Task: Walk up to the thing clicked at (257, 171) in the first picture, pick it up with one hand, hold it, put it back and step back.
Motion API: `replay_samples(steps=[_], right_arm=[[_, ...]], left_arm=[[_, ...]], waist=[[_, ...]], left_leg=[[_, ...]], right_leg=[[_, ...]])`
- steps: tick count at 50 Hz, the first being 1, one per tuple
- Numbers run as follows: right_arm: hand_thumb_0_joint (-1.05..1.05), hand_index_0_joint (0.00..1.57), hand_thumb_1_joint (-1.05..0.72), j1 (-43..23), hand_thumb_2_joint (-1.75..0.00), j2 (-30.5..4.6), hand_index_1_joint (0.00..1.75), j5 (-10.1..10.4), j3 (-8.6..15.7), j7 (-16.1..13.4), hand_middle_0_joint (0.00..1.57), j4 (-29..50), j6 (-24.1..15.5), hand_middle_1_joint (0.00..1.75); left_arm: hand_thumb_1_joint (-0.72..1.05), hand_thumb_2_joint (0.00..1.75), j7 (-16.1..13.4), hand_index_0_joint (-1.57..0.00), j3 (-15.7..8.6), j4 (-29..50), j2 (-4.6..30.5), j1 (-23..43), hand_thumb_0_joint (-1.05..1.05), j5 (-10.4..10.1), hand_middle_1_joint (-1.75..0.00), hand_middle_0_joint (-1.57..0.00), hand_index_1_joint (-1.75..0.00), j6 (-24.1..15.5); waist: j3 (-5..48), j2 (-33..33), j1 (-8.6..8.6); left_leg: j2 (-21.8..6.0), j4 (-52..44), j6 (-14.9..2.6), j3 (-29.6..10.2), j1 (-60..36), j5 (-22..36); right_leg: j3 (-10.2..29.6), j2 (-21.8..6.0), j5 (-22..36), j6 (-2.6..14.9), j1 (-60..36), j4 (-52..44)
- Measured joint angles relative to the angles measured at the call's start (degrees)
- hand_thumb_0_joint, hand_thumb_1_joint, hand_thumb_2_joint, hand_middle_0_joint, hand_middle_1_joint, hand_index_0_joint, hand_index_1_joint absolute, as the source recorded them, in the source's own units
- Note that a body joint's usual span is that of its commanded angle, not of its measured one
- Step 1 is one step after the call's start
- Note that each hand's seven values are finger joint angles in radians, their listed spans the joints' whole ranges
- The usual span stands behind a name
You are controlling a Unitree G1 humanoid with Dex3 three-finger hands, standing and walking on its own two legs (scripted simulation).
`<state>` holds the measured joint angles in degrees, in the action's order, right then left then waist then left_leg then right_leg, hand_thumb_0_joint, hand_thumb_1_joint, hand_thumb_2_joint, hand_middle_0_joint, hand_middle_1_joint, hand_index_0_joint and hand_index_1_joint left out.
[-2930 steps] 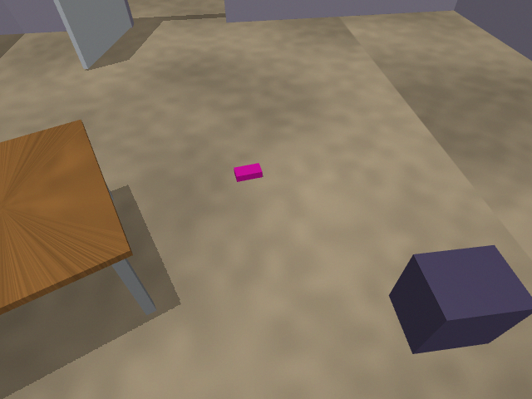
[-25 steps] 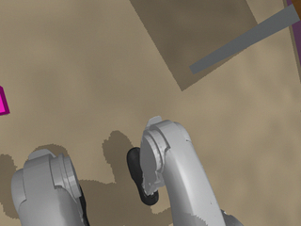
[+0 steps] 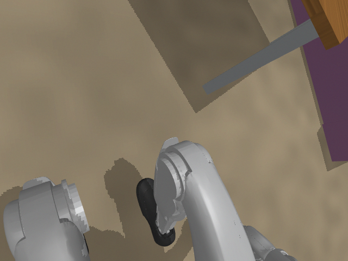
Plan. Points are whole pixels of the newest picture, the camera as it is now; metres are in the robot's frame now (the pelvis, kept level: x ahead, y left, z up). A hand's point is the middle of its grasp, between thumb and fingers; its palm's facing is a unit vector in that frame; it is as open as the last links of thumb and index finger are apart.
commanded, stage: rest palm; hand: left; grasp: from above
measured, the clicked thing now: out of the picture +0.44 +0.34 -0.28
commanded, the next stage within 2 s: close in 0.34 s
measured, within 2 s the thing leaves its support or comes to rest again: neither
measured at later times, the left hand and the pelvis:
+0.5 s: hand out of the picture +0.43 +0.33 -0.25, palm faces -0.45 -0.13 -0.88, open 14.0 cm; pelvis +0.00 +0.00 +0.00, yaw -1 degrees
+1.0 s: hand out of the picture +0.42 +0.34 -0.26, palm faces -0.45 -0.14 -0.88, open 11.5 cm; pelvis +0.00 +0.00 +0.00, yaw -2 degrees
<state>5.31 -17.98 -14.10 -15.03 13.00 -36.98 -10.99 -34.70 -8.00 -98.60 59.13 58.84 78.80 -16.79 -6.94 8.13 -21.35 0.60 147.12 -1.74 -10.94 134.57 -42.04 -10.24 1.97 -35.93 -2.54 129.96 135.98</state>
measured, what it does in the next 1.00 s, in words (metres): stands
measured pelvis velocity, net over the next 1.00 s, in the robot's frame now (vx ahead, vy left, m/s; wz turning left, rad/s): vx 0.00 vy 0.00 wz -0.03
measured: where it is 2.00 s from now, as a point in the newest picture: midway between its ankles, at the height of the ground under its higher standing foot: (122, 246)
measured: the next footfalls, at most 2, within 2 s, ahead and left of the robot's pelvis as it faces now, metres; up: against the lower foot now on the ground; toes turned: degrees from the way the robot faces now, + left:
none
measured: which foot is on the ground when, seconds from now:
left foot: down 0.00-1.00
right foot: down 0.00-1.00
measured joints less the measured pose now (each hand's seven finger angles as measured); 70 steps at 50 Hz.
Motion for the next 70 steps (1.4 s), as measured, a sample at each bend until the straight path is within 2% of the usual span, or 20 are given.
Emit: replay_samples(steps=[14,25,29,35,47,52,63,70], right_arm=[[0.00,0.20,-0.90,1.5,-0.90,-1.3,0.30,-0.5,-1.6,0.7,0.20,-0.1,0.1,0.30],[0.00,0.20,-0.90,1.7,-0.90,-2.2,0.30,-1.0,-2.4,1.0,0.20,-0.1,-1.1,0.30],[0.00,0.20,-0.90,0.9,-0.90,-2.6,0.30,-1.1,-2.4,1.1,0.20,-0.2,-1.9,0.30],[0.00,0.20,-0.90,-0.3,-0.90,-3.0,0.30,-1.1,-2.4,1.4,0.20,-0.4,-3.2,0.30],[0.00,0.20,-0.90,-1.3,-0.90,-2.8,0.30,-0.7,-2.5,2.4,0.20,0.0,-4.0,0.30],[0.00,0.20,-0.90,-1.4,-0.90,-2.5,0.30,-0.7,-2.6,2.8,0.20,-0.1,-3.8,0.30],[0.00,0.20,-0.90,-1.1,-0.90,-2.4,0.30,-0.4,-3.2,1.9,0.20,0.2,-2.8,0.30],[0.00,0.20,-0.90,0.0,-0.90,-2.9,0.30,-0.5,-3.5,1.7,0.20,0.0,-2.8,0.30]], left_arm=[[-0.50,0.98,0.7,-0.08,-0.7,0.5,1.7,-1.6,0.00,-1.7,-1.02,-0.08,-1.01,-1.8],[-0.48,0.98,-1.5,-0.09,0.5,-0.2,1.6,-2.3,0.00,-0.8,-1.02,-0.08,-1.01,-2.6],[-0.43,0.95,-2.8,-0.13,1.0,-0.6,1.4,-2.3,0.00,-0.5,-1.01,-0.12,-1.00,-2.0],[-0.32,0.89,-3.7,-0.20,2.0,-1.3,1.2,-1.6,0.00,-1.4,-0.99,-0.18,-0.96,-0.5],[-0.15,0.77,-1.7,-0.33,1.0,-0.2,1.6,-1.7,0.00,-2.9,-0.91,-0.30,-0.87,-0.1],[-0.09,0.72,-1.0,-0.38,1.6,0.3,1.6,-1.9,0.00,-3.3,-0.88,-0.35,-0.84,-0.7],[0.00,0.62,-1.4,-0.47,1.3,-0.3,2.4,-1.7,0.00,-2.6,-0.81,-0.43,-0.76,-2.2],[0.03,0.55,-1.8,-0.50,2.1,-0.6,2.5,-1.4,0.00,-2.0,-0.75,-0.47,-0.70,-2.1]], waist=[[-2.4,-0.1,-0.28],[-2.6,0.8,-0.39],[-2.6,1.0,-0.34],[-2.7,1.3,-0.20],[-3.3,1.6,0.18],[-3.6,1.3,0.48],[-4.1,1.1,0.36],[-3.4,1.6,0.14]], left_leg=[[-0.3,0.6,0.22,-1.1,-0.7,-0.2],[-0.6,0.7,0.31,-1.7,-1.0,0.1],[-0.6,0.8,0.24,-1.9,-1.0,0.1],[-0.7,0.8,0.01,-1.9,-0.9,0.2],[-0.3,0.9,0.29,-2.2,-1.4,-0.5],[-0.2,1.0,0.57,-2.4,-1.7,-0.7],[-0.6,0.8,0.13,-2.3,-1.5,0.0],[-0.5,0.7,0.32,-2.5,-1.5,0.2]], right_leg=[[-0.9,0.5,0.5,0.03,-0.6,-0.2],[-1.4,0.9,1.4,-0.01,-0.8,-0.5],[-1.5,1.0,1.5,-0.10,-0.9,-0.6],[-1.5,1.1,1.5,-0.31,-1.0,-0.8],[-1.8,0.7,0.6,-0.20,-1.7,-0.7],[-1.9,0.7,0.4,0.00,-1.9,-0.5],[-1.9,1.1,1.4,-0.27,-1.7,-1.0],[-2.0,1.0,1.7,-0.13,-1.7,-1.2]])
